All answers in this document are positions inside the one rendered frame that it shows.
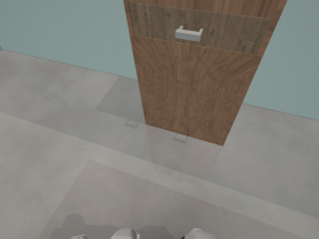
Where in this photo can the handle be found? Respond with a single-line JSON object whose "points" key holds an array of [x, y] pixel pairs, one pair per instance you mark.
{"points": [[188, 35]]}

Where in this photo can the cabinet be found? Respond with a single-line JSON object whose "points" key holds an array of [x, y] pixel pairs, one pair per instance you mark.
{"points": [[195, 90]]}

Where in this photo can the left robot thigh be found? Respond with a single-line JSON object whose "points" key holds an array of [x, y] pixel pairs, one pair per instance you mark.
{"points": [[126, 233]]}

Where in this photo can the drawer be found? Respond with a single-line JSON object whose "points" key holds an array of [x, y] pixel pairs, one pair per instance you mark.
{"points": [[225, 31]]}

